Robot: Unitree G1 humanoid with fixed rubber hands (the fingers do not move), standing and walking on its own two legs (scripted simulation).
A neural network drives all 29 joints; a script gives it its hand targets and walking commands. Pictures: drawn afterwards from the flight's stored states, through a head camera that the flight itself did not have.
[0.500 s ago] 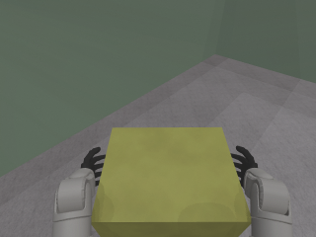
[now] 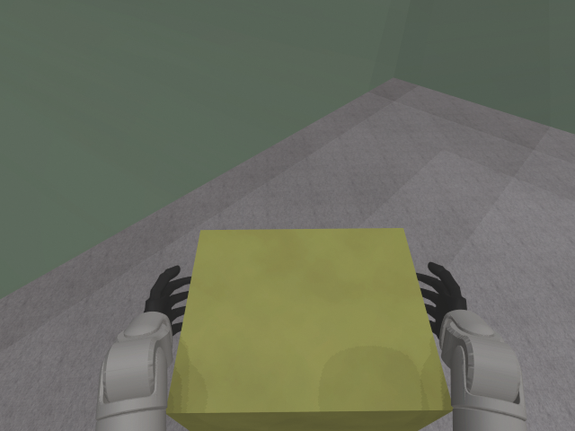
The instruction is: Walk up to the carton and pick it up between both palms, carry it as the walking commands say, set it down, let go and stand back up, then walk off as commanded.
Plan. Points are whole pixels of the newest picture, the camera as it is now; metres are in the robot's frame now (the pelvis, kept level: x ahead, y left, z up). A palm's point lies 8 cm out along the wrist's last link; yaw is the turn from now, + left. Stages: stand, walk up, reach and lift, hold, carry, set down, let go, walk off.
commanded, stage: carry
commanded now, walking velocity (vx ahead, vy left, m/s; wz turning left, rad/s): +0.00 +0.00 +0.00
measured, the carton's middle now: (302, 339) +0.28 +0.00 -0.02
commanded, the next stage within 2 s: hold in 0.16 s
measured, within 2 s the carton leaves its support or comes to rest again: neither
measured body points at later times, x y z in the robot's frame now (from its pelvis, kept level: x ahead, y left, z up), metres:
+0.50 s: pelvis +0.00 +0.01 +0.01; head -0.04 +0.02 +0.46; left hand +0.30 +0.22 +0.05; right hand +0.28 -0.17 +0.05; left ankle +0.07 +0.13 -0.73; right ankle -0.05 -0.06 -0.73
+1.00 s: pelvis -0.02 +0.05 +0.02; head -0.07 +0.08 +0.46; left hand +0.31 +0.20 +0.05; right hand +0.29 -0.19 +0.07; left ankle +0.07 +0.12 -0.73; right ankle -0.05 -0.07 -0.73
